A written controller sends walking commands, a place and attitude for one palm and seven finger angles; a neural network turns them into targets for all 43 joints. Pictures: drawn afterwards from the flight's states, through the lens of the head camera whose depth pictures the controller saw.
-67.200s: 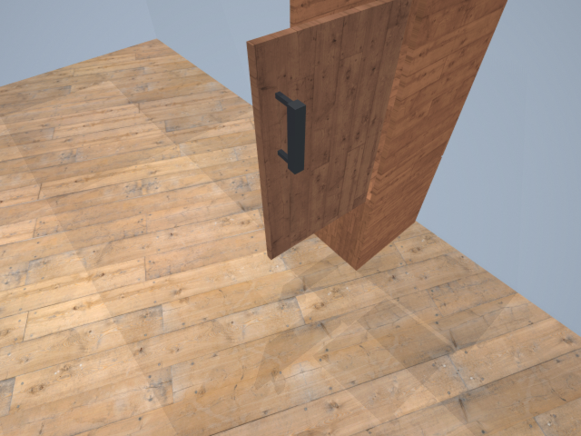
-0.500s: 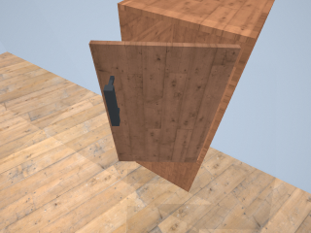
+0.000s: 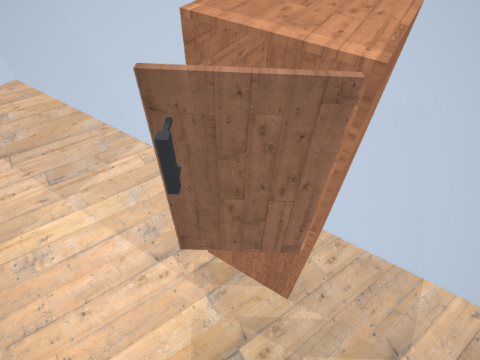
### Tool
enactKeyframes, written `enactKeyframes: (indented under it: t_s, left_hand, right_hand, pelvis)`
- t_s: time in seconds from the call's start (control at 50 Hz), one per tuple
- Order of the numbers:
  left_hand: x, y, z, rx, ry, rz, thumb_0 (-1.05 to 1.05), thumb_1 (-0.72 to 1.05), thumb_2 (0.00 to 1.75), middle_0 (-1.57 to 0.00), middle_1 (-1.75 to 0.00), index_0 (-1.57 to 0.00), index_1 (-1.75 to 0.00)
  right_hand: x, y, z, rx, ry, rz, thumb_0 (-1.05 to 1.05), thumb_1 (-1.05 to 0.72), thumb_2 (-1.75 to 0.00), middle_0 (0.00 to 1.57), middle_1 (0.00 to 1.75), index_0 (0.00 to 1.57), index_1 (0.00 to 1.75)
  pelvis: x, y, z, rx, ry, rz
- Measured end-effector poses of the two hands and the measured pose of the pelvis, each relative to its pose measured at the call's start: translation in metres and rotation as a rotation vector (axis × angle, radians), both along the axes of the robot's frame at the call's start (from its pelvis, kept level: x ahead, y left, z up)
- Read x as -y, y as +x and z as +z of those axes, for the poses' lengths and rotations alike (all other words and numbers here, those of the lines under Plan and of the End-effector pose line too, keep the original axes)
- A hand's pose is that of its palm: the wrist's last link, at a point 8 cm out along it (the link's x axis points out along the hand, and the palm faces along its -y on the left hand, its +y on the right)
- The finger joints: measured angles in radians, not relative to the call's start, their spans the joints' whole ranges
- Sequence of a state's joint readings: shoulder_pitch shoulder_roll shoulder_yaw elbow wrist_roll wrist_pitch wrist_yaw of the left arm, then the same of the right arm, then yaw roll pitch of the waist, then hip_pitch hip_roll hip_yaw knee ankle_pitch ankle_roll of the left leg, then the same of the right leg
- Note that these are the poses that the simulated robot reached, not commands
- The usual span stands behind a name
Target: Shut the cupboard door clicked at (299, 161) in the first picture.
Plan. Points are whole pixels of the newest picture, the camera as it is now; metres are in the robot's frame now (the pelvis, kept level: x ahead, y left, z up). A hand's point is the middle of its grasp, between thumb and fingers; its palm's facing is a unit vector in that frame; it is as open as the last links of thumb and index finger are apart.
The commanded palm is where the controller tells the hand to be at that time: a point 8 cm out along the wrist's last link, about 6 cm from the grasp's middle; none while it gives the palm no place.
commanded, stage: come to a stop and stand still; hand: left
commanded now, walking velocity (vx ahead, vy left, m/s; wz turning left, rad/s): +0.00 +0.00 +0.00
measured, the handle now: (171, 157) +0.45 +0.17 +0.08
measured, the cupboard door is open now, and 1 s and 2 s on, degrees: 30 30 30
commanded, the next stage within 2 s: look again from close up in 1.10 s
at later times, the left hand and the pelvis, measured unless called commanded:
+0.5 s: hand out of the picture +0.07 +0.24 -0.16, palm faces -0.02 -0.96 -0.28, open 7.4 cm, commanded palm none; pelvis +0.02 +0.04 +0.00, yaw -1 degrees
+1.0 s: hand out of the picture +0.10 +0.22 -0.16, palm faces -0.03 -0.96 -0.27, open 7.3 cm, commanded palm none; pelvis +0.04 +0.01 +0.00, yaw -1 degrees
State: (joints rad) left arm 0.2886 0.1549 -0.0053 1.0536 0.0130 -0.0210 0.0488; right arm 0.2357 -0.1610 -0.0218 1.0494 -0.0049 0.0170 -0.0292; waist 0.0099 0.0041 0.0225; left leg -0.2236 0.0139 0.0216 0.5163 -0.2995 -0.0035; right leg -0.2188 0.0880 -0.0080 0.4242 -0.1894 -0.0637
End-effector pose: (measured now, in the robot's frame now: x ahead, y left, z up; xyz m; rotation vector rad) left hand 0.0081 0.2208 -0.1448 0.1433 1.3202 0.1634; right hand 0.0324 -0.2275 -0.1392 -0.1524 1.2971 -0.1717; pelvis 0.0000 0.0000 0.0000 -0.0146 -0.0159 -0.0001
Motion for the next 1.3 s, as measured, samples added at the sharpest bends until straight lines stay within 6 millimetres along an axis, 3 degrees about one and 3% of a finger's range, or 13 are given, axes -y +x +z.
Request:
enactKeyframes:
  t_s: [0.22, 0.36, 0.68, 0.84, 1.0, 1.3]
  left_hand:
    - [-0.056, 0.025, 0.015, 0.052, 0.074, -0.049, 0.01, 0.91, 0.9, -0.2, -0.3, -0.2, -0.3]
    - [-0.071, 0.04, 0.022, 0.048, 0.099, -0.063, 0.0, 0.91, 0.9, -0.2, -0.3, -0.2, -0.3]
    - [-0.053, 0.071, 0.013, 0.042, 0.05, -0.082, 0.0, 0.91, 0.9, -0.2, -0.3, -0.2, -0.3]
    - [-0.048, 0.08, 0.013, 0.048, 0.052, -0.086, 0.0, 0.91, 0.9, -0.2, -0.3, -0.21, -0.3]
    - [-0.048, 0.083, 0.016, 0.048, 0.072, -0.082, 0.0, 0.91, 0.9, -0.2, -0.3, -0.21, -0.3]
    - [-0.034, 0.081, 0.018, 0.04, 0.075, -0.078, 0.0, 0.91, 0.9, -0.2, -0.3, -0.2, -0.3]
  right_hand:
    - [-0.035, -0.023, -0.011, -0.008, 0.052, 0.014, 0.0, -0.92, -0.9, 0.2, 0.3, 0.2, 0.3]
    - [-0.038, -0.019, -0.012, -0.037, 0.047, 0.026, 0.0, -0.91, -0.9, 0.2, 0.3, 0.2, 0.3]
    - [-0.004, 0.039, 0.002, 0.026, -0.041, 0.052, 0.0, -0.91, -0.9, 0.2, 0.3, 0.2, 0.3]
    - [0.005, 0.057, 0.006, 0.042, -0.05, 0.064, 0.0, -0.91, -0.9, 0.2, 0.3, 0.2, 0.3]
    - [0.012, 0.059, 0.006, 0.03, -0.045, 0.063, 0.0, -0.91, -0.9, 0.2, 0.3, 0.2, 0.3]
    - [0.025, 0.042, 0.003, -0.025, -0.035, 0.053, 0.0, -0.91, -0.9, 0.2, 0.3, 0.2, 0.3]
  pelvis:
    - [-0.03, 0.001, -0.003, -0.004, 0.023, -0.001]
    - [-0.038, 0.008, 0.0, -0.01, 0.03, -0.008]
    - [-0.031, 0.027, 0.002, -0.001, 0.03, -0.013]
    - [-0.022, 0.033, 0.003, -0.004, 0.029, -0.012]
    - [-0.014, 0.037, 0.004, -0.005, 0.028, -0.011]
    - [0.001, 0.038, 0.005, -0.005, 0.03, -0.009]
